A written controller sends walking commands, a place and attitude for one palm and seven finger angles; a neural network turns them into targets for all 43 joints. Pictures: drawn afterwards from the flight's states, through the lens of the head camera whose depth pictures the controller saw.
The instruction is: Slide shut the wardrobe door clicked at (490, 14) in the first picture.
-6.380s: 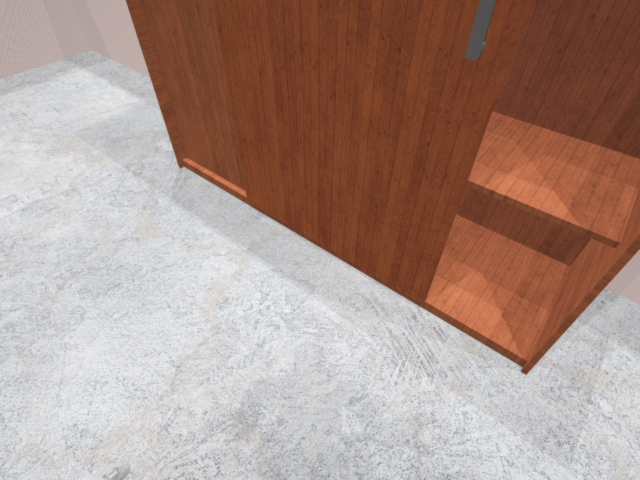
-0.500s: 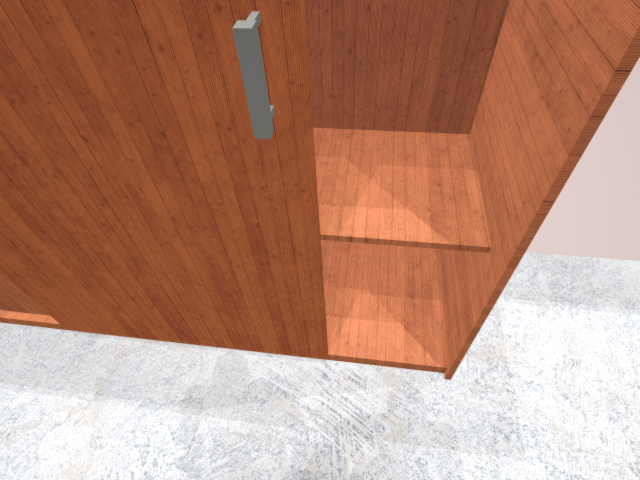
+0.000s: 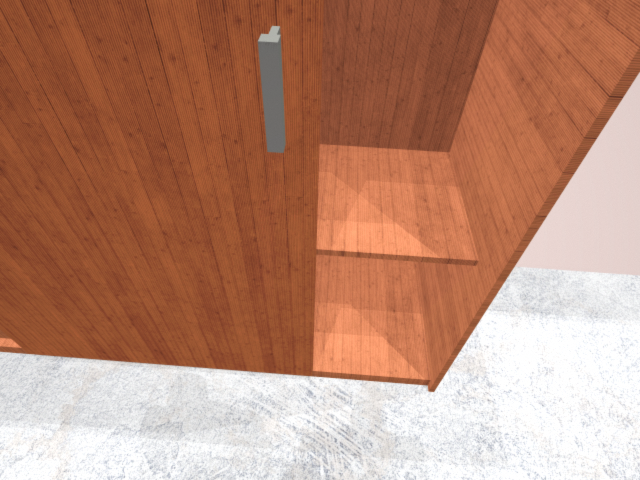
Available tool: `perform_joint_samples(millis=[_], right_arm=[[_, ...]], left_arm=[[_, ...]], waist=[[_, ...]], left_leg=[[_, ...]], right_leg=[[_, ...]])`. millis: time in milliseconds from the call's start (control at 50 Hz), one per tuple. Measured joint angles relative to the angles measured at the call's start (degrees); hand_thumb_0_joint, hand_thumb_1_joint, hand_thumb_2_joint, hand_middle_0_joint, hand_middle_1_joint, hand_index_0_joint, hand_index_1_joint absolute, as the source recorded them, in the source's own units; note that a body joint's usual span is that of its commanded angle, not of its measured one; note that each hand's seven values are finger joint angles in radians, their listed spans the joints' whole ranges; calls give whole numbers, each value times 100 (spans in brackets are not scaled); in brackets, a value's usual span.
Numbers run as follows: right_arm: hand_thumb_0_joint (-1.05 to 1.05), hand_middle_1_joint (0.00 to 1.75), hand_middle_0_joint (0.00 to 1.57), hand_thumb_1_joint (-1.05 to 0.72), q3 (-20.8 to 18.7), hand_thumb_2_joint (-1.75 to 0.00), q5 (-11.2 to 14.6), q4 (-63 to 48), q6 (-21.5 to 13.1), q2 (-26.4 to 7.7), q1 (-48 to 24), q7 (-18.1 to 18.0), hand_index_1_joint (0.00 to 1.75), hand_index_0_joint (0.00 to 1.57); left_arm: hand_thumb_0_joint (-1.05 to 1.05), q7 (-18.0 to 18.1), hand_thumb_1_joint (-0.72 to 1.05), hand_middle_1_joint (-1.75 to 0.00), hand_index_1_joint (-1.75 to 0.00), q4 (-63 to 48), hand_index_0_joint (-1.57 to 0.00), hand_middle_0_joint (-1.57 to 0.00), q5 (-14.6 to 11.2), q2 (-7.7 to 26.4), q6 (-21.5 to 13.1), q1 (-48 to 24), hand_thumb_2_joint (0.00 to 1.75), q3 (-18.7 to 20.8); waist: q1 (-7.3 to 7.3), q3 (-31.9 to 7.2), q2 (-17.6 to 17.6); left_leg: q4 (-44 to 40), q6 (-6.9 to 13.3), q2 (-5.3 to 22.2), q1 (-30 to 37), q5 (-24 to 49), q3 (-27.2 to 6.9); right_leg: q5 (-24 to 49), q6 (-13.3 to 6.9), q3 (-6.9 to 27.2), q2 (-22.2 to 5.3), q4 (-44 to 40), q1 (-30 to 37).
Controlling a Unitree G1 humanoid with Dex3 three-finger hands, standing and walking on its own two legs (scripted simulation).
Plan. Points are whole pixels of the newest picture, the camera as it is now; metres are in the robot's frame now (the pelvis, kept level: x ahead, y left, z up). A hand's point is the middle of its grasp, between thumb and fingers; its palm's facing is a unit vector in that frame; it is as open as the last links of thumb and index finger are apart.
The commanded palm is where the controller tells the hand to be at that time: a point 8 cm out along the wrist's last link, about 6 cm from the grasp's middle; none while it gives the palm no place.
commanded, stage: come to a stop and stand still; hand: left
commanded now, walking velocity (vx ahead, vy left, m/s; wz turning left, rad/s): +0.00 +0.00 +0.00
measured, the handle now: (275, 91) +0.53 +0.10 +0.23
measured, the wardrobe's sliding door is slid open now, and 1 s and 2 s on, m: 0.38 0.38 0.38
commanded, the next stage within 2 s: look again from close up in 0.04 s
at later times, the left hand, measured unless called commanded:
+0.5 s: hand out of the picture +0.00 +0.14 -0.17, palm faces +0.01 -0.97 -0.24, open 7.4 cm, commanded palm none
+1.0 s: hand out of the picture -0.01 +0.11 -0.18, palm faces +0.03 -0.98 -0.19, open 7.4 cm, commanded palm none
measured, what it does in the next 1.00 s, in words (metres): shifts its weight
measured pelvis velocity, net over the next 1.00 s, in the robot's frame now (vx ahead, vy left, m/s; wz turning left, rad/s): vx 0.00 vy -0.06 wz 0.00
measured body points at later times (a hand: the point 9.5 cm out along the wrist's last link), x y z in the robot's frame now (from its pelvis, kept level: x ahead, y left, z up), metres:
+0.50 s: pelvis -0.01 -0.04 -0.01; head -0.01 -0.06 +0.44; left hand +0.00 +0.19 -0.15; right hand -0.01 -0.25 -0.18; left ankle -0.04 +0.09 -0.74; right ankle -0.04 -0.17 -0.74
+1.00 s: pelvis +0.00 -0.06 +0.00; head +0.01 -0.06 +0.45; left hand -0.01 +0.16 -0.16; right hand +0.00 -0.28 -0.17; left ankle -0.04 +0.09 -0.74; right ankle -0.04 -0.17 -0.74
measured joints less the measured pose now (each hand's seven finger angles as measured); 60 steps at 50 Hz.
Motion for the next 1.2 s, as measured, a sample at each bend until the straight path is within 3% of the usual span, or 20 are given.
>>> perform_joint_samples(millis=[60, 160, 340, 740, 1200], right_arm=[[1, 30, 20, -93, 19, -90, 1, 86, 14, 41, 134, 16, 30, 20], [1, 30, 20, -92, 65, -90, -36, -210, -16, 23, 305, 141, 30, 20], [1, 30, 20, -91, 87, -90, -31, -243, 14, -8, 381, 146, 30, 20], [1, 30, 20, -91, 52, -90, -18, -32, 23, -74, 80, 100, 30, 20], [1, 30, 20, -92, 72, -90, -15, 108, -14, 80, 119, 51, 30, 20]], left_arm=[[0, 2, 90, -30, -30, -11, -20, -20, -7, 13, 0, -30, 90, -3], [0, 64, 90, -30, -30, -253, -20, -20, 20, 27, -121, -37, 90, -102], [0, -19, 90, -30, -30, -270, -20, -20, -10, -18, -72, 104, 90, -115], [1, -64, 91, -30, -30, -198, -20, -20, 5, -121, -132, 244, 90, -102], [0, -44, 90, -30, -30, -187, -20, -20, 0, -51, -127, 183, 90, -41]], waist=[[-34, 21, 35], [-117, 198, 181], [-119, 112, 381], [-20, 57, 200], [-9, 57, 124]], left_leg=[[-39, -20, 15, 22, 26, -13], [575, -53, 126, -470, -188, -73], [787, -146, 197, -463, -303, -66], [402, -454, 460, -328, -82, -178], [298, -443, 465, -201, -115, -175]], right_leg=[[8, -18, -14, 16, -18, 16], [-150, -104, -50, 95, 454, -392], [-379, -182, -19, 148, 874, -497], [-326, -482, -150, 427, 690, -434], [-299, -454, -159, 439, 486, -260]])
